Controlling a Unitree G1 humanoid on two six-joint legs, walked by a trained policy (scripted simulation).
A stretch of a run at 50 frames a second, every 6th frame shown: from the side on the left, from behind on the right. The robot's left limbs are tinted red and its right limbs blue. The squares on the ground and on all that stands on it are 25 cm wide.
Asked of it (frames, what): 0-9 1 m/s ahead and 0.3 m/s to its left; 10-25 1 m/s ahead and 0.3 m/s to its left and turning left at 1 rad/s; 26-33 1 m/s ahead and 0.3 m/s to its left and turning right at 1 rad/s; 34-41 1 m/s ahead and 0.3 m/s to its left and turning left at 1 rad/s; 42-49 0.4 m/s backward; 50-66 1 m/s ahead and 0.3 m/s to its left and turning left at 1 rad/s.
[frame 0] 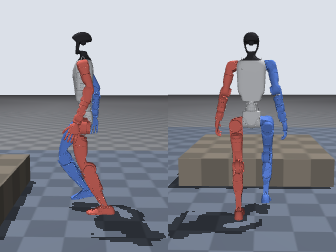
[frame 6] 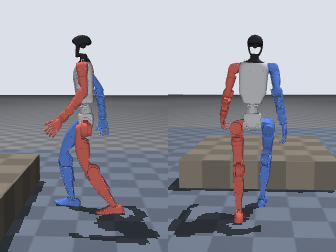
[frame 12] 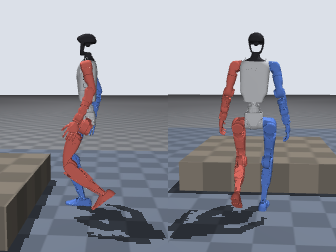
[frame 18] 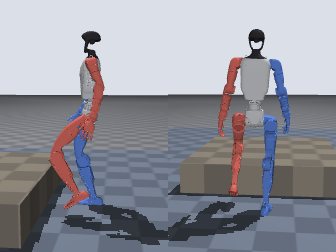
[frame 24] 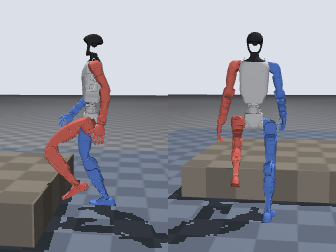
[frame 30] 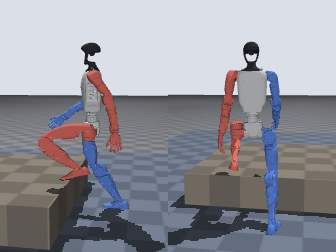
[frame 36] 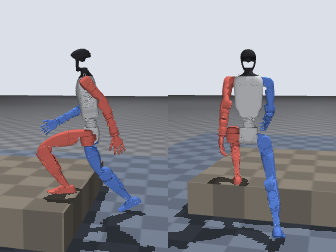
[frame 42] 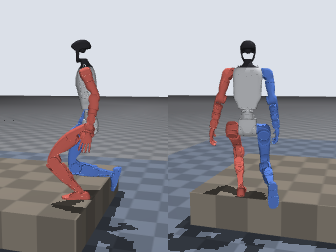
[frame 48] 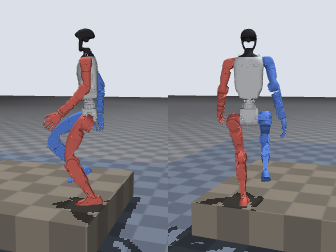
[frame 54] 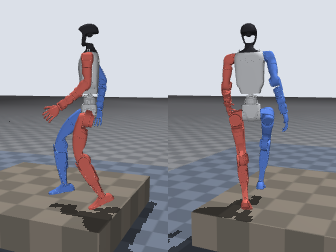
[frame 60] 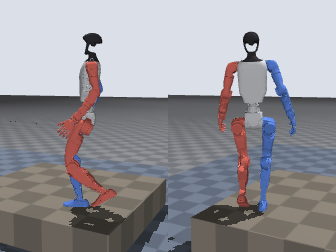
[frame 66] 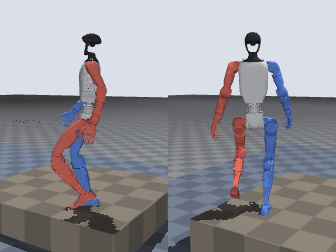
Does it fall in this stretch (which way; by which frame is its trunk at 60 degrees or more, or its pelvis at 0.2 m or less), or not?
no
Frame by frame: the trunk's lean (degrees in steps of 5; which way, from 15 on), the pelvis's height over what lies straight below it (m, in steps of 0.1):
0: 0, 0.8
6: 5, 0.7
12: 0, 0.8
18: 5, 0.8
24: 5, 0.8
30: 0, 0.7
36: 10, 0.7
42: 10, 0.6
48: 5, 0.7
54: 0, 0.8
60: 5, 0.8
66: 5, 0.8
